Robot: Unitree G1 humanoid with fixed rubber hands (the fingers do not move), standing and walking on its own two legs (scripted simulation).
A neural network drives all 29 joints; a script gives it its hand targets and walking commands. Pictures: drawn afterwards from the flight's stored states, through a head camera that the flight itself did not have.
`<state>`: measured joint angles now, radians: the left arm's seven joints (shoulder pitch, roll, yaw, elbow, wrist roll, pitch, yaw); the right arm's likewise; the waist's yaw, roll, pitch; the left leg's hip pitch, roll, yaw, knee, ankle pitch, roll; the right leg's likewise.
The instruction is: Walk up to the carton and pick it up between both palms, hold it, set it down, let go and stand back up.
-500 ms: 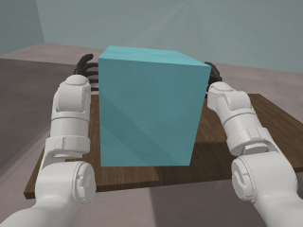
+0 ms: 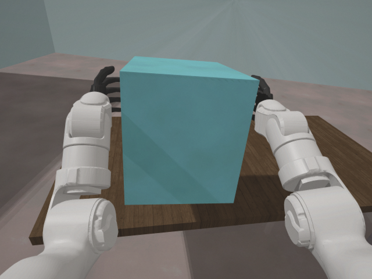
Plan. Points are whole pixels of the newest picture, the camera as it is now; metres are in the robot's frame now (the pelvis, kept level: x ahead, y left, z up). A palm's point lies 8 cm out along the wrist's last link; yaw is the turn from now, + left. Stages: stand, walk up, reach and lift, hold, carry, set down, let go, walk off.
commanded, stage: hold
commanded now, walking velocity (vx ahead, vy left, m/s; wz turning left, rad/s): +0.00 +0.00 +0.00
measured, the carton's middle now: (178, 121) +0.48 +0.01 +0.20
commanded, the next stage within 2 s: set down in 0.70 s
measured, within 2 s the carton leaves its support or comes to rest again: neither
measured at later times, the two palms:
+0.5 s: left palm (99, 101) +0.37 +0.18 +0.29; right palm (263, 108) +0.37 -0.15 +0.29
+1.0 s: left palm (98, 95) +0.37 +0.18 +0.30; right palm (264, 103) +0.37 -0.15 +0.30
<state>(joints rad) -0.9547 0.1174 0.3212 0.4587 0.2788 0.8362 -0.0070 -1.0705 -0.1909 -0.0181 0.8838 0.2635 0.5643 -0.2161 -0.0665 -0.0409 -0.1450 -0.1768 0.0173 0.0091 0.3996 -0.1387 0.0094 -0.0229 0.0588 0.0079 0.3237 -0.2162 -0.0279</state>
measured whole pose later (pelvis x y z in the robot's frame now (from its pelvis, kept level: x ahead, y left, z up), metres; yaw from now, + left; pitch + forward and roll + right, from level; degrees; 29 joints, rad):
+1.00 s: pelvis +0.00 +0.00 +0.00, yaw +0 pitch -5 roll -1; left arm -0.95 0.12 0.32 0.46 0.28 0.78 0.00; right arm -1.07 -0.19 -0.02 0.89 0.26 0.50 -0.21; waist -0.07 -0.04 -0.16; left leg -0.18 0.02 0.01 0.40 -0.14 0.01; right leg -0.02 0.06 0.01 0.32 -0.22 -0.03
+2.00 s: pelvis +0.00 +0.00 +0.00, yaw +0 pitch -5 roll -1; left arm -0.91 0.08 0.38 0.64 0.28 0.54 0.00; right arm -1.03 -0.15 -0.20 1.11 0.06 0.18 -0.09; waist -0.04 -0.04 -0.08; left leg -0.18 0.02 0.01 0.40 -0.15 0.01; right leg -0.02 0.06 0.01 0.32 -0.22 -0.02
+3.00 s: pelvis +0.01 +0.00 +0.00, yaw +0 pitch -3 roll -1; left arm -0.92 0.05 0.48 0.79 0.30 0.37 0.06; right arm -0.99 -0.10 -0.34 1.12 -0.11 0.12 -0.04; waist -0.02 -0.04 0.01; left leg -0.20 0.01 0.01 0.39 -0.15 0.01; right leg -0.05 0.05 0.01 0.32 -0.23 -0.02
